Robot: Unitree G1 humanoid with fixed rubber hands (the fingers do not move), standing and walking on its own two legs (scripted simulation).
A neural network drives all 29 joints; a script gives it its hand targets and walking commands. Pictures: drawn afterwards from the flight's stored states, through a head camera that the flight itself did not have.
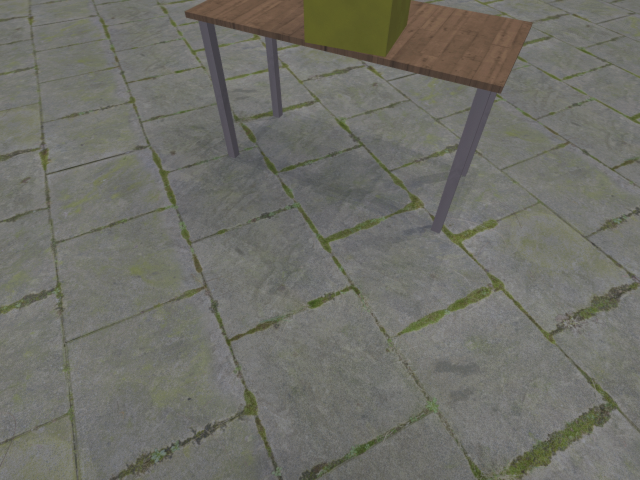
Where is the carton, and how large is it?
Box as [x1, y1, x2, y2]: [303, 0, 410, 56]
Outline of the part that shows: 305,41 385,56 406,24 410,0 303,0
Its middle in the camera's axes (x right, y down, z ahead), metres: +0.13 -0.81 +1.24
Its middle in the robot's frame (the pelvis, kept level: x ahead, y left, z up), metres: +1.47 -0.09 +0.04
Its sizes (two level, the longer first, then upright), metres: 0.279 0.273 0.253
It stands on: a table, 0.68 m high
